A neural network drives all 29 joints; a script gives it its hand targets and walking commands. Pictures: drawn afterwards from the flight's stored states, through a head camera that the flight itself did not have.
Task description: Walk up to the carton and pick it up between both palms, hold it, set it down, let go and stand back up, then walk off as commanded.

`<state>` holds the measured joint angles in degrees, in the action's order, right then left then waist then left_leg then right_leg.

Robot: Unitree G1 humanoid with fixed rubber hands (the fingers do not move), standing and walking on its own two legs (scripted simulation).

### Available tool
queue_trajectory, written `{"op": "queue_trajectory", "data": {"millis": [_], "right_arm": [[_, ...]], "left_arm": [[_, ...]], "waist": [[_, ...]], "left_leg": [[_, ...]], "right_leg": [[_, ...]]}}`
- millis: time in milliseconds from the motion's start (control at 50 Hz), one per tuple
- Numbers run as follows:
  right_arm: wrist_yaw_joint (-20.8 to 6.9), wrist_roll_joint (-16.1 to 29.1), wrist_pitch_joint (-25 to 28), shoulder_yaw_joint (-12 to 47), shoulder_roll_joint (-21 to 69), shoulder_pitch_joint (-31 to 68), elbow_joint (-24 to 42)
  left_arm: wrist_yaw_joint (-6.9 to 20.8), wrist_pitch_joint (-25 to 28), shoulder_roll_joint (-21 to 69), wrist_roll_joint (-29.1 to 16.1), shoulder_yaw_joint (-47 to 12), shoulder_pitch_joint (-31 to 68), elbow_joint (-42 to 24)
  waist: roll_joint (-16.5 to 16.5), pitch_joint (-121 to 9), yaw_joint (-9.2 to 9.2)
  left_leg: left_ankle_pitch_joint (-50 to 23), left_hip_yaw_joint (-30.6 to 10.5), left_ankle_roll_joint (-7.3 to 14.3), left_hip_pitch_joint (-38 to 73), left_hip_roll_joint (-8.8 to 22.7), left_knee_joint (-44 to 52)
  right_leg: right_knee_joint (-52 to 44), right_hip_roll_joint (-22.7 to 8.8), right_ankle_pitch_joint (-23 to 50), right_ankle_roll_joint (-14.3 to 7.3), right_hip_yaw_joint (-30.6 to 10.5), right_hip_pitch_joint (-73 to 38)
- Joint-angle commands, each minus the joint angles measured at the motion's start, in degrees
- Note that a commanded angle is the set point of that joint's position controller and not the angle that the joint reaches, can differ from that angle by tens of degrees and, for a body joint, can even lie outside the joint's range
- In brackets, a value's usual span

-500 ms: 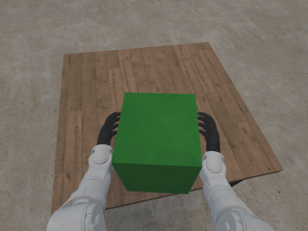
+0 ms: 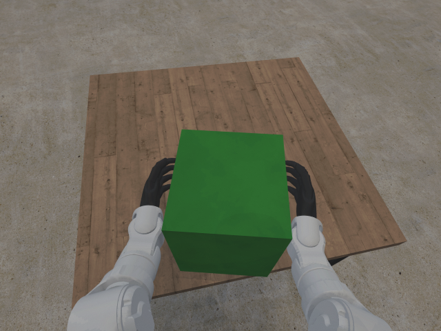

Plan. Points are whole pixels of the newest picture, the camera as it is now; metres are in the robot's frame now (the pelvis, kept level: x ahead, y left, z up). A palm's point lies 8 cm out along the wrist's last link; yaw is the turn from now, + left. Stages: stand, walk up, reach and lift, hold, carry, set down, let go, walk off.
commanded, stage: set down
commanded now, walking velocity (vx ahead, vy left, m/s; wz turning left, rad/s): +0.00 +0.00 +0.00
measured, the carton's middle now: (227, 208) +0.38 +0.00 -0.07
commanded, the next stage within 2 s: none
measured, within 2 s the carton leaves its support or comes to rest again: rests again in 1.24 s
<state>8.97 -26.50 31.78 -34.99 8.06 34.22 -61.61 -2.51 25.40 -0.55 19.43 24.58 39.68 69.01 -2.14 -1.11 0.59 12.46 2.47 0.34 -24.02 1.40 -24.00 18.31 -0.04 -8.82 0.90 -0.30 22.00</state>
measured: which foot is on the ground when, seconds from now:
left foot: down 0.00-1.00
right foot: down 0.00-1.00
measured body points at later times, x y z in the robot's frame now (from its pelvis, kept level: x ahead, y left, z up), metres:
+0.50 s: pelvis +0.00 +0.00 +0.00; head +0.10 +0.03 +0.44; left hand +0.39 +0.14 -0.03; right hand +0.37 -0.15 -0.01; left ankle -0.02 +0.10 -0.74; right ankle -0.01 -0.14 -0.74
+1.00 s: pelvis -0.01 +0.00 -0.01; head +0.10 +0.03 +0.43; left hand +0.40 +0.15 -0.03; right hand +0.36 -0.15 -0.02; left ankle -0.02 +0.10 -0.74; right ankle -0.01 -0.14 -0.74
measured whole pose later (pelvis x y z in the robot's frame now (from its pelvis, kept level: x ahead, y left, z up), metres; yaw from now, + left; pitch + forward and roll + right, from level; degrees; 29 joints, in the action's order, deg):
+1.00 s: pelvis -0.01 +0.00 -0.01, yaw +0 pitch +14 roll -2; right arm 8.3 -26.0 33.0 -37.9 8.3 36.1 -64.8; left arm -2.3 28.1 -1.0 22.5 28.6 41.4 70.6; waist -2.1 -1.5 1.7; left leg 14.4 2.5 0.7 -28.9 1.5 -29.2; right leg 24.2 0.0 -11.2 1.0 -0.3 27.2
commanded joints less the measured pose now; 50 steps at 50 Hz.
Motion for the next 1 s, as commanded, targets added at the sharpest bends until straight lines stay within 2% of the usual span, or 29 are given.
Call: {"op": "queue_trajectory", "data": {"millis": [0,20,60,100,160,180,240,260,340,380,400,460,480,500,560,580,620,640,680,720,740,760,780,840,880,900,940,960,980], "right_arm": [[-8.7,-9.2,0.1,12.2,33.7,24.5,-10.7],[-8.9,-9.1,-0.3,13.8,33.6,22.9,-9.7],[-8.9,-9.6,0.2,12.2,34.2,24.4,-8.6],[-8.9,-9.9,0.3,11.5,33.4,23.7,-10.4],[-8.8,-10.3,0.5,12.8,33.6,22.2,-11.4],[-8.9,-9.8,0.8,12.1,33.1,22.5,-10.7],[-9.0,-10.1,1.2,11.0,32.8,23.3,-10.0],[-9.0,-9.2,1.4,10.7,32.6,24.7,-9.6],[-9.3,-10.2,0.6,10.1,31.7,23.7,-10.7],[-9.0,-9.8,0.0,9.5,30.2,23.7,-10.1],[-9.2,-10.1,-0.3,10.5,31.7,23.0,-10.2],[-9.4,-10.3,0.1,10.5,31.6,22.5,-9.7],[-9.0,-9.9,-0.1,12.2,32.0,21.4,-9.7],[-8.6,-10.6,0.2,11.1,33.4,22.1,-10.5],[-9.0,-10.4,0.8,10.6,35.1,23.1,-10.2],[-9.0,-10.3,1.1,11.8,35.1,22.4,-9.6],[-9.2,-9.9,0.8,10.7,32.0,21.8,-11.1],[-9.3,-11.3,1.6,10.1,37.5,22.8,-10.9],[-9.1,-8.3,1.2,12.2,30.1,23.8,-9.6],[-9.1,-11.3,0.8,10.0,36.2,22.6,-11.0],[-9.4,-10.4,0.7,11.0,33.6,21.6,-11.8],[-8.9,-9.5,0.9,9.9,30.4,22.0,-12.0],[-8.8,-8.6,1.1,9.8,27.7,21.1,-11.6],[-7.1,-7.4,0.2,7.9,20.5,20.7,-12.2],[-5.9,-5.1,0.2,6.3,16.7,22.4,-12.1],[-5.2,-3.2,-0.4,6.0,12.7,21.9,-13.6],[-3.6,1.3,-1.0,7.7,5.1,22.4,-12.8],[-3.3,2.2,-0.2,10.0,11.0,24.3,-11.9],[-2.8,3.7,-0.2,10.8,7.4,24.9,-11.1]], "left_arm": [[6.1,4.8,27.0,6.1,-7.8,30.2,2.0],[6.0,4.6,26.3,7.1,-6.3,27.7,3.0],[6.1,4.9,26.9,6.4,-7.3,30.2,2.4],[5.6,5.1,26.3,7.1,-6.4,29.8,1.4],[6.1,5.2,26.8,7.6,-5.1,26.5,3.2],[5.6,5.0,27.7,7.5,-6.4,26.8,2.2],[5.5,5.6,26.7,7.6,-6.6,27.8,3.2],[5.5,5.4,27.2,8.0,-6.4,28.3,2.7],[5.3,4.7,27.1,7.9,-5.5,28.0,1.9],[5.2,5.1,24.3,7.5,-5.0,28.2,1.6],[5.5,4.7,24.9,8.2,-4.1,27.0,2.2],[5.5,4.5,24.3,9.1,-3.6,26.2,2.3],[5.7,4.1,24.6,9.0,-3.3,24.5,3.1],[5.8,3.9,26.0,9.1,-4.4,24.9,3.5],[5.8,4.2,28.3,9.4,-4.2,25.3,2.0],[5.8,4.1,28.1,9.0,-4.8,25.2,2.1],[5.5,3.9,23.6,9.0,-2.4,25.8,3.7],[5.8,4.1,29.4,10.6,-2.5,24.7,2.1],[5.4,4.0,22.0,9.2,-2.1,25.6,4.1],[6.0,4.5,26.9,9.9,-2.3,26.3,1.6],[5.3,4.5,24.7,9.4,-2.2,25.8,1.0],[4.8,3.9,22.8,8.7,-2.8,24.4,2.4],[4.8,3.6,21.5,9.0,-2.5,24.7,2.2],[3.8,3.5,14.1,6.6,-0.7,24.3,3.4],[2.2,3.1,12.2,4.9,-2.8,27.1,0.4],[1.5,3.0,7.3,3.8,-1.2,26.8,2.0],[-0.2,2.5,0.1,0.6,-1.5,27.5,3.8],[-0.1,2.5,4.8,0.0,-2.8,28.6,1.3],[-0.7,2.5,1.3,-2.1,-3.4,28.2,2.0]], "waist": [[5.6,-31.0,0.36],[3.9,-30.6,-1.15],[3.8,-32.3,0.56],[6.0,-31.1,-0.46],[2.5,-29.2,-0.91],[4.3,-29.6,0.4],[5.7,-31.5,0.41],[6.3,-31.6,-0.72],[5.4,-30.1,-0.02],[5.3,-30.6,-0.33],[3.3,-28.2,-0.42],[5.1,-29.1,-1.17],[3.4,-28.5,-1.46],[4.6,-27.7,0.04],[5.2,-28.4,0.04],[3.3,-29.4,-0.48],[4.7,-27.5,-1.19],[6.0,-26.8,-1.01],[4.4,-31.1,-2.49],[5.1,-26.3,-0.24],[5.8,-28.6,-1.06],[6.4,-27.1,0.08],[6.8,-28.5,-1.03],[3.7,-24.2,-0.55],[6.2,-28.6,0.58],[5.6,-29.0,-0.18],[4.8,-31.2,-0.02],[5.0,-29.7,-0.3],[5.5,-35.1,-0.24]], "left_leg": [[-22.4,3.5,-3.5,2.4,0.1,-1.9],[-20.3,4.0,-2.8,2.5,-0.4,-1.4],[-20.1,3.5,-2.9,1.9,0.1,-0.9],[-22.2,3.3,-3.4,3.0,0.2,-1.6],[-19.7,3.7,-2.3,1.8,-0.3,-1.5],[-20.2,3.0,-3.1,3.5,0.5,-1.3],[-21.7,2.9,-3.5,3.7,0.3,-2.2],[-21.6,3.6,-3.5,2.5,-0.1,-2.6],[-21.3,3.0,-3.3,3.5,0.4,-2.4],[-15.4,3.4,-2.5,2.0,0.0,-2.2],[-15.8,3.2,-1.9,2.0,-0.2,-1.7],[-19.1,3.6,-2.5,1.9,-0.2,-2.5],[-17.1,3.9,-1.5,1.8,-0.6,-2.6],[-16.7,3.2,-1.8,-1.4,-0.4,-2.0],[-19.9,2.3,-2.3,1.2,-0.1,-3.3],[-22.0,2.5,-2.2,2.1,0.1,-4.0],[-18.8,3.5,-2.1,1.4,-0.6,-3.9],[-21.6,2.7,-2.6,1.8,-0.4,-3.9],[-19.7,2.5,-2.0,1.0,-0.1,-4.4],[-17.4,2.0,-1.7,1.6,0.3,-3.3],[-19.7,2.3,-1.9,2.5,0.3,-3.6],[-19.8,2.3,-2.6,4.3,0.5,-4.3],[-19.3,2.3,-2.6,4.0,0.1,-4.3],[-15.3,3.2,-1.5,0.6,-0.3,-4.1],[-15.9,2.3,-2.4,1.2,-0.2,-4.4],[-14.7,2.4,-2.3,0.0,-0.2,-5.4],[-14.2,2.3,-1.7,-2.2,-0.4,-6.5],[-18.6,1.7,-2.0,-0.7,-0.3,-7.2],[-18.7,2.1,-2.3,-0.6,-0.5,-8.8]], "right_leg": [[3.2,0.9,15.7,-1.4,5.6,-7.6],[3.1,0.9,16.5,-1.0,5.2,-9.3],[3.1,0.8,16.3,-1.2,5.8,-8.5],[2.7,1.2,13.9,-1.7,5.5,-6.1],[2.7,0.7,15.3,-1.2,5.1,-8.5],[2.9,1.3,13.4,-1.7,6.0,-6.3],[3.2,1.2,13.4,-1.6,6.3,-3.0],[3.4,1.3,13.7,-1.8,5.8,-4.6],[2.9,1.5,11.3,-2.0,6.2,-3.5],[2.7,0.9,7.9,-1.8,5.6,-3.2],[3.0,1.0,9.4,-1.5,5.8,-3.9],[3.4,1.0,11.0,-1.4,5.6,-5.8],[3.8,0.8,12.7,-1.2,5.4,-6.2],[4.0,0.3,13.2,-1.4,5.1,-6.5],[4.0,0.8,11.1,-1.6,5.9,-2.7],[4.3,1.4,13.1,-1.6,6.1,-1.5],[4.1,1.0,10.9,-1.6,5.2,-2.3],[4.1,0.7,12.0,-1.6,5.7,-2.1],[4.6,1.3,11.8,-1.6,5.5,-1.6],[4.2,1.0,8.2,-1.8,5.8,-1.0],[4.8,1.2,9.2,-1.9,5.5,-0.6],[4.7,1.5,9.3,-1.7,6.2,0.7],[4.3,1.5,7.8,-2.2,5.8,2.0],[5.3,0.8,7.8,-1.5,5.1,0.4],[5.2,1.5,7.1,-2.0,5.3,1.1],[6.1,1.6,6.8,-2.0,4.6,1.2],[7.3,1.8,8.6,-1.6,3.9,1.3],[7.7,2.1,10.5,-1.4,4.2,2.3],[8.4,2.2,11.1,-1.5,3.6,1.8]]}}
